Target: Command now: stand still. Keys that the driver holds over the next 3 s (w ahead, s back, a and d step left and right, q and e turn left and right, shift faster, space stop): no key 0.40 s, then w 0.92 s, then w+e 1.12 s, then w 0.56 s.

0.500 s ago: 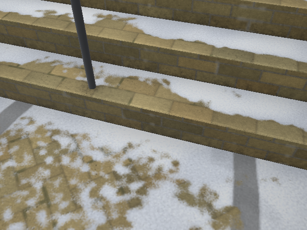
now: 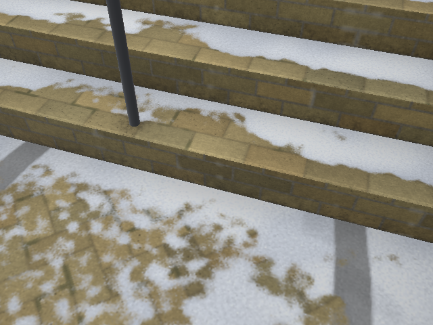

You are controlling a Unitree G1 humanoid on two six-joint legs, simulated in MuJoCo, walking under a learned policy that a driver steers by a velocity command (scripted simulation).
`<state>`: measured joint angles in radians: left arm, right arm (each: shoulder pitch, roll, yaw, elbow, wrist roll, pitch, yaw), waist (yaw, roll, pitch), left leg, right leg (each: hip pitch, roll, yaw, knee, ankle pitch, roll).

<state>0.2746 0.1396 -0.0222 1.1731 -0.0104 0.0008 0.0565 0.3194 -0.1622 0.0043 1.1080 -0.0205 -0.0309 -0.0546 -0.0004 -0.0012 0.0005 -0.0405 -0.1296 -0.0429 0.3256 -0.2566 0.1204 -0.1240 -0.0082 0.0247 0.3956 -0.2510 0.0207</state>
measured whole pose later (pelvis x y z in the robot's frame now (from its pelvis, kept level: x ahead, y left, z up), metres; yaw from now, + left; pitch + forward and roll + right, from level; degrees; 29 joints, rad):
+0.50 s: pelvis +0.01 +0.01 +0.00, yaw +0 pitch -1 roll +0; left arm 0.33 0.13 -0.01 1.17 0.00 0.01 0.04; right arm 0.37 -0.17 -0.01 1.11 -0.01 -0.04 -0.06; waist -0.01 -0.01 0.00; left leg -0.03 -0.15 -0.04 0.34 -0.28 0.14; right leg -0.15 -0.03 0.02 0.48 -0.33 -0.01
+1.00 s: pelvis +0.18 -0.07 +0.00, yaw +0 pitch -1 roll -1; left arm 0.32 0.19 0.04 1.02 0.00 -0.08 0.01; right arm 0.30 -0.23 -0.03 1.02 -0.05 -0.07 0.02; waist -0.01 0.05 0.00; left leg -0.42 0.01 0.00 1.13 -0.30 0.08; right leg -0.20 0.06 -0.07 0.45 -0.22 -0.08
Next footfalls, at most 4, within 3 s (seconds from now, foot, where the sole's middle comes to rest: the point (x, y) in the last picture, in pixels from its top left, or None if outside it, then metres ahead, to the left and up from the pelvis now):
0.84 right None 0.23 -0.15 -0.78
1.38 left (201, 317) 0.57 0.07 -0.78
1.88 right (256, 253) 0.80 -0.11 -0.78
2.52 left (249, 139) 1.19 -0.10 -0.60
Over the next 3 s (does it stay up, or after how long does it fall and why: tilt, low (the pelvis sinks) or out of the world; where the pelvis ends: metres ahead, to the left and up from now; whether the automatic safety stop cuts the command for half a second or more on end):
stays up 1.18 -0.26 0.18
